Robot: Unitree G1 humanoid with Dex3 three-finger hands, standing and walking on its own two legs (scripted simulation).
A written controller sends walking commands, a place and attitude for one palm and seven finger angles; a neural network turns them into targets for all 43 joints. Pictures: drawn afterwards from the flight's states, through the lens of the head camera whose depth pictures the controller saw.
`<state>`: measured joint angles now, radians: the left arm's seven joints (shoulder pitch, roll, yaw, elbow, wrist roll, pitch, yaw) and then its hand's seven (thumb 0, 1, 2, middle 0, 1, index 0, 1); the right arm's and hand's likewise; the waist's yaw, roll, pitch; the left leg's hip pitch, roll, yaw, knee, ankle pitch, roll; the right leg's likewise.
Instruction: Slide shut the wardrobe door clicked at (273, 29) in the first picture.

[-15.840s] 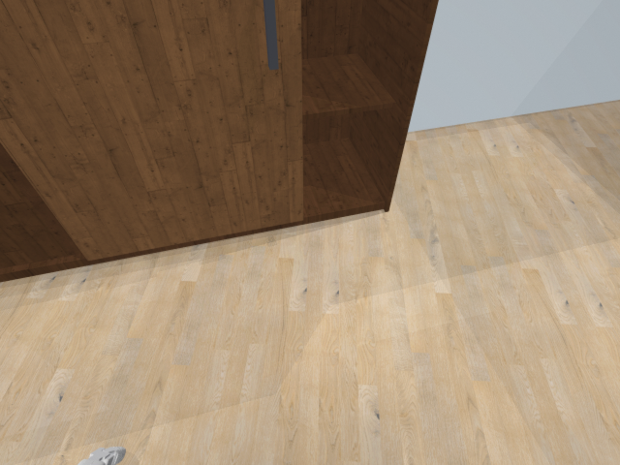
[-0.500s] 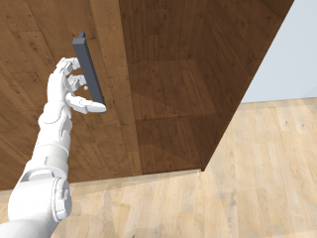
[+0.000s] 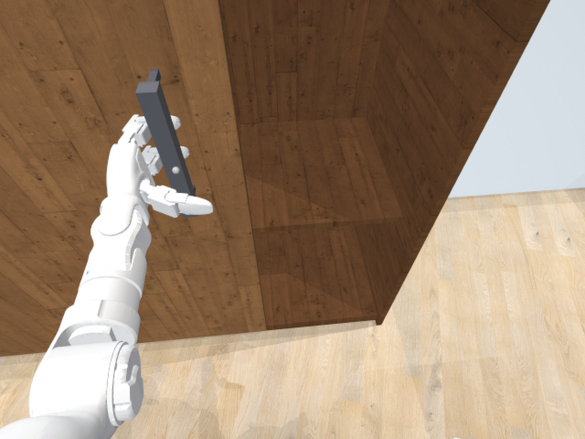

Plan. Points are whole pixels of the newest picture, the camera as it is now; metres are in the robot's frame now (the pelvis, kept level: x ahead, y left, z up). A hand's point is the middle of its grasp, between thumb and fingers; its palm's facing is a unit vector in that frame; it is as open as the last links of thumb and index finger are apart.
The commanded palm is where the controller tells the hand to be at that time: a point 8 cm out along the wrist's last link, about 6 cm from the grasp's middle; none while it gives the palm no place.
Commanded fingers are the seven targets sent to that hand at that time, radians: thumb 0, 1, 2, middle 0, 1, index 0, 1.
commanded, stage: slide the fingers in behind the handle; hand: left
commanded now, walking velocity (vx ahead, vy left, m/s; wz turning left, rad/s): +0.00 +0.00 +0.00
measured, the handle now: (174, 151) +0.50 +0.18 +0.12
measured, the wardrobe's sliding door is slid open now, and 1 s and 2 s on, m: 0.39 0.39 0.39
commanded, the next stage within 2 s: grip the handle and tug to test in 0.82 s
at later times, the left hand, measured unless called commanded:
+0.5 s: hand (188, 170) +0.45 +0.15 +0.13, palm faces +0.12 -0.99 -0.02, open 14.3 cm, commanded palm +0.41 +0.18 +0.13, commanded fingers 0.00 -0.50 0.30 -0.30 -1.20 -0.30 -1.20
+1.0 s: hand (184, 171) +0.44 +0.15 +0.13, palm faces +0.10 -1.00 -0.01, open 14.0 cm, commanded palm +0.41 +0.20 +0.13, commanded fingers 0.00 -0.27 0.40 -0.32 -1.23 -0.32 -1.23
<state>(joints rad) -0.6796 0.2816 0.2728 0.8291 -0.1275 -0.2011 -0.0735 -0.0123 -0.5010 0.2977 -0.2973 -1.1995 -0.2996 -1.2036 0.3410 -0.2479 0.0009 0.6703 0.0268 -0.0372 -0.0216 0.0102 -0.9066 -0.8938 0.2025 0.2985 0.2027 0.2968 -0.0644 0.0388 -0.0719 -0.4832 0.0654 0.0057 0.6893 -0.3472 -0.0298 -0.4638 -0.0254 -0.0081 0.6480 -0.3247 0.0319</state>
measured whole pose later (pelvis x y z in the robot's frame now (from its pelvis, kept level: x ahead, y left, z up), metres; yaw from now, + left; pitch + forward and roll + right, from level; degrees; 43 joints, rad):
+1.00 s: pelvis +0.00 +0.00 +0.00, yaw +0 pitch +7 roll -1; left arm -0.65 0.23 0.23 0.78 -0.12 -0.20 -0.02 -0.01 -0.49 0.30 -0.29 -1.20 -0.27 -1.21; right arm 0.32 -0.24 0.00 0.68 0.02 -0.05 -0.02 0.01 -0.91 -0.89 0.20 0.30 0.20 0.30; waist -0.05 0.04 -0.07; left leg -0.45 0.06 0.01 0.67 -0.34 -0.03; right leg -0.44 -0.03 -0.01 0.64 -0.32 0.03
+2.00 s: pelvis -0.01 +0.00 +0.00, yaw +0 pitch +8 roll -1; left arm -0.73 0.25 0.23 0.87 -0.11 -0.22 0.00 0.01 0.67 0.81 -0.39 -1.39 -0.36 -1.37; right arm 0.34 -0.24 0.00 0.69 0.02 -0.05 -0.01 0.01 -0.91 -0.89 0.20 0.30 0.20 0.30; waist -0.06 0.04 -0.07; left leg -0.50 0.06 0.00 0.69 -0.33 -0.03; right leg -0.48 -0.03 -0.01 0.65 -0.32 0.03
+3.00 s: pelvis +0.01 +0.00 +0.00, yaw +3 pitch +8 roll -1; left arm -0.68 0.15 0.10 0.71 -0.12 -0.12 0.14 0.01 0.73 0.83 -0.30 -1.40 -0.26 -1.40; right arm 0.32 -0.22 -0.01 0.71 0.01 -0.08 0.00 0.01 -0.91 -0.89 0.20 0.30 0.20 0.30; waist -0.01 0.05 -0.07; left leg -0.46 0.04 -0.04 0.68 -0.36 -0.03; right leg -0.42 -0.05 -0.05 0.63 -0.35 0.04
